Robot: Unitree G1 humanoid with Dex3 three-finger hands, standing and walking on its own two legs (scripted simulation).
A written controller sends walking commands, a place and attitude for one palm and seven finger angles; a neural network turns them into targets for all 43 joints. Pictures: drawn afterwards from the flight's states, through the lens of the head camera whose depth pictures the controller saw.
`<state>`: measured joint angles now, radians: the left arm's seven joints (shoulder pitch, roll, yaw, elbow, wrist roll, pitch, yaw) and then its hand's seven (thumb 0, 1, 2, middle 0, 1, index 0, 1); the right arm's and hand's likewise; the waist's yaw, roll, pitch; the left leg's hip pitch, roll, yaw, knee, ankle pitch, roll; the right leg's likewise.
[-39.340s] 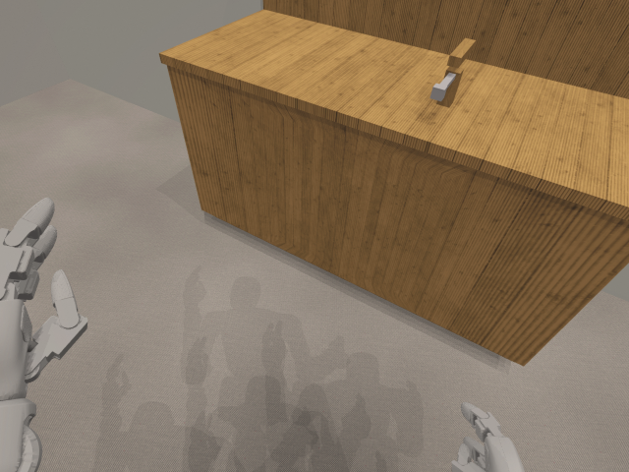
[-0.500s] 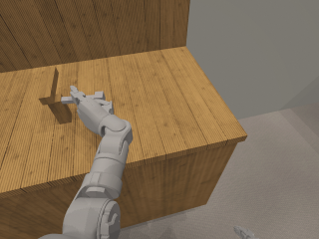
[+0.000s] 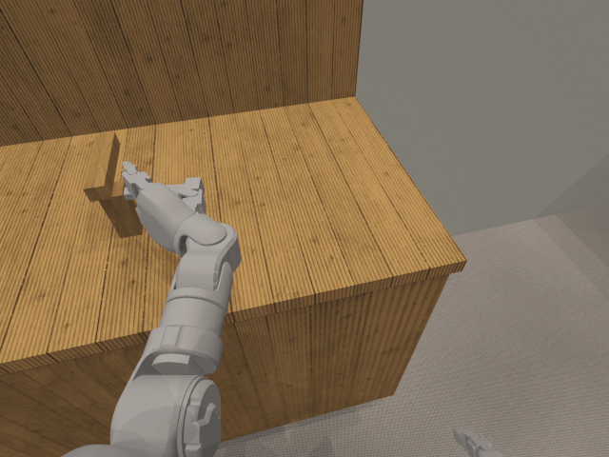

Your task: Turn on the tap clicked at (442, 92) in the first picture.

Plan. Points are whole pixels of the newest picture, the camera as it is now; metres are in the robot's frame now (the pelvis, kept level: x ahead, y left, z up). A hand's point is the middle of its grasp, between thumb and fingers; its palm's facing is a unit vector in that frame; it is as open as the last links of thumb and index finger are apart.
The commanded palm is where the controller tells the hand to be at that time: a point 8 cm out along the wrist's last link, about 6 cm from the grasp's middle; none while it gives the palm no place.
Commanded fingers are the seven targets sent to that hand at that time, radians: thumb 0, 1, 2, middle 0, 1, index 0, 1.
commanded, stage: lift the hand up off the lever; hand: left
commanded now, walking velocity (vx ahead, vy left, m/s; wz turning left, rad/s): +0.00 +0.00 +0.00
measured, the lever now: (194, 189) +0.49 +0.20 +0.09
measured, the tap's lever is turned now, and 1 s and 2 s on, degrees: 80 80 80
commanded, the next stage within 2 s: draw the hand back beside the body in 1.04 s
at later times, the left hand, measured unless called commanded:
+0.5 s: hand (195, 189) +0.43 +0.17 +0.14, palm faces +0.75 -0.65 -0.08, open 7.8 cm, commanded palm +0.37 +0.18 +0.15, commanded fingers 0.00 0.90 0.90 -0.15 -0.15 -0.15 -0.15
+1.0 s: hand (196, 179) +0.43 +0.16 +0.16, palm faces +0.75 -0.66 -0.09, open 7.8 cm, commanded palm +0.37 +0.18 +0.17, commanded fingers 0.00 0.90 0.90 -0.15 -0.15 -0.15 -0.15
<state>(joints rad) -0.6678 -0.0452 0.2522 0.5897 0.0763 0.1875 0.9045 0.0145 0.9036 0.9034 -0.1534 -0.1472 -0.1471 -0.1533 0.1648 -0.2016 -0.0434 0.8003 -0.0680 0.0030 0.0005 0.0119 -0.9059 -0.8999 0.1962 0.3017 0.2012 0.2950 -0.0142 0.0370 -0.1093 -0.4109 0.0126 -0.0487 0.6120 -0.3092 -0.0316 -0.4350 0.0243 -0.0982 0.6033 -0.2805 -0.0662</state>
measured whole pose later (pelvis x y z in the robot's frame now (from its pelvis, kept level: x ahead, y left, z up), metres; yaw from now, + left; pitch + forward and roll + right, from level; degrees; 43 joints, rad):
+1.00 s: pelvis +0.01 +0.01 +0.01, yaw +0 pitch +4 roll +0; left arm -0.67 -0.08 0.21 0.47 0.05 0.33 0.89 0.01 0.90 0.90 -0.15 -0.15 -0.15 -0.15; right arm 0.10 -0.18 -0.02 0.80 -0.06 0.02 0.01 0.01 -0.91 -0.90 0.20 0.30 0.20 0.30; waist 0.03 0.04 -0.10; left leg -0.30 0.01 -0.04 0.54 -0.29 -0.02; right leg -0.33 0.02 -0.09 0.53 -0.26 -0.06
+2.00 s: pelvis +0.00 +0.04 +0.02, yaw -3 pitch -6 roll +0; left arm 0.19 0.29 0.14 -0.21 -0.07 -0.10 0.08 0.01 0.90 0.90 -0.19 -0.25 -0.19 -0.26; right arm 0.17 -0.20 0.03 0.64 -0.01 -0.04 -0.03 0.01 -0.90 -0.90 0.20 0.30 0.20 0.30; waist 0.06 0.06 0.05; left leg -0.01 -0.01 0.01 0.33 -0.21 0.02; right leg -0.04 0.01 -0.03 0.31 -0.15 -0.02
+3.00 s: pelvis -0.02 +0.04 +0.02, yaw -3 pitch -2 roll +0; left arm 0.47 0.34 0.30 -0.42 -0.06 -0.17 0.10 0.01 0.90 0.90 -0.21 -0.30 -0.20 -0.30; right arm 0.17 -0.23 0.00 0.58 0.00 -0.04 -0.06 0.01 -0.90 -0.90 0.20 0.30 0.20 0.30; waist 0.02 0.06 0.04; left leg -0.18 0.00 0.03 0.43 -0.21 0.02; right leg -0.22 0.01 -0.02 0.40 -0.15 -0.01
